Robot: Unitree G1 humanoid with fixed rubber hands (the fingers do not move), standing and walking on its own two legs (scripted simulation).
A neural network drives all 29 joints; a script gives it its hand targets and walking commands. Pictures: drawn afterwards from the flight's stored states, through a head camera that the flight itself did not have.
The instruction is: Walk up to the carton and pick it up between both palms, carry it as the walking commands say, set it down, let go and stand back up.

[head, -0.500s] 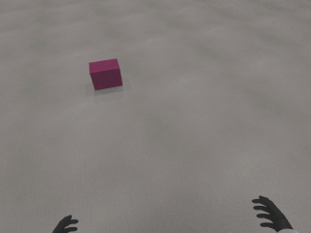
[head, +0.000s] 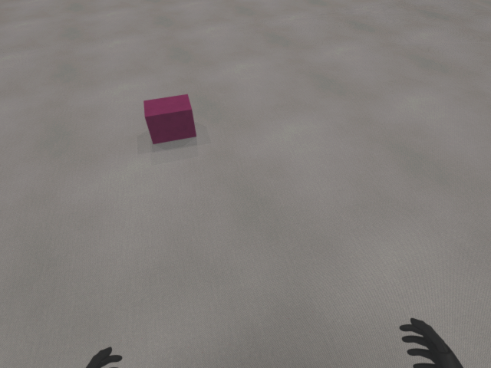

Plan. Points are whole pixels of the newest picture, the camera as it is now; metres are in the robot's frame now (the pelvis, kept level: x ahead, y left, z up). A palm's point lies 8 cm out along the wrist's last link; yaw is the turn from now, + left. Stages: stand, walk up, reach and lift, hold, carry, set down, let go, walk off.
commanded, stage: walk up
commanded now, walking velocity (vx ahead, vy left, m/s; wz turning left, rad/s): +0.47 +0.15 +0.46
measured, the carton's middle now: (170, 118) +1.72 +0.52 -0.65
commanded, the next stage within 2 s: none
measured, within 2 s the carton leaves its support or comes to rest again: neither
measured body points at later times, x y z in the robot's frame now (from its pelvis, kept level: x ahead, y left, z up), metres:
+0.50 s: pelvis +0.11 +0.17 +0.02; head +0.11 +0.23 +0.47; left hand +0.16 +0.44 -0.13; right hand +0.22 -0.08 -0.07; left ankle +0.08 +0.26 -0.72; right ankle +0.09 -0.04 -0.62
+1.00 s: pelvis +0.36 +0.18 -0.01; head +0.39 +0.21 +0.44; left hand +0.46 +0.47 -0.13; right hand +0.42 -0.09 -0.12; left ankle +0.14 +0.26 -0.64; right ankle +0.48 +0.09 -0.73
